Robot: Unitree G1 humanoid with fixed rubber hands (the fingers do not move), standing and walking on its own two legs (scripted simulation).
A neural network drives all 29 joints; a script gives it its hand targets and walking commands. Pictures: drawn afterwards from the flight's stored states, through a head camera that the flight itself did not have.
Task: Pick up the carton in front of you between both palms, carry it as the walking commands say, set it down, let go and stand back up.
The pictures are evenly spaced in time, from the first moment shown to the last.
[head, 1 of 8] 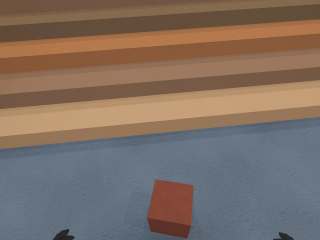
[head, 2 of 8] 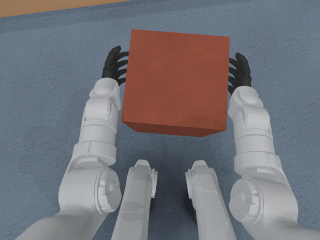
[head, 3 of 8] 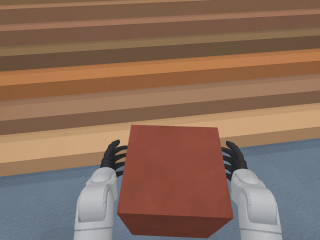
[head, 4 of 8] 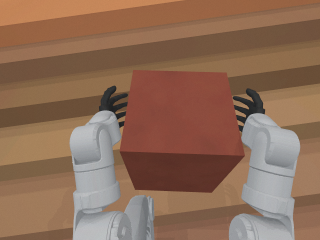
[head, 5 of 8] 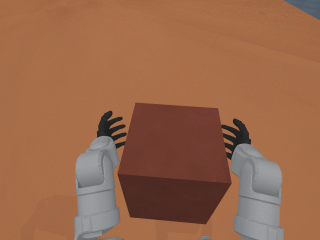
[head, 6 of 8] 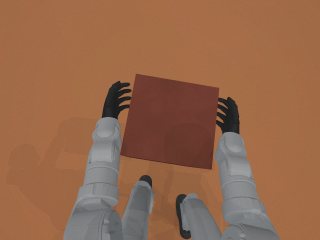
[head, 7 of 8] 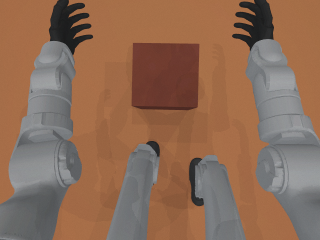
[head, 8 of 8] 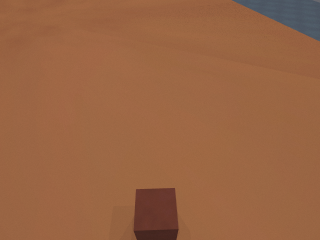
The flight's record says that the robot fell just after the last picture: no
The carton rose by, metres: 2.21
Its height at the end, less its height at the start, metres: +1.47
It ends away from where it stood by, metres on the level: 4.93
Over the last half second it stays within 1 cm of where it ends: yes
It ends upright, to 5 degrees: yes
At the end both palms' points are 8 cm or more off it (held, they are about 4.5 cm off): yes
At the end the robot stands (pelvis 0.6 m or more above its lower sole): yes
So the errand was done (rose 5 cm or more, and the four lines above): yes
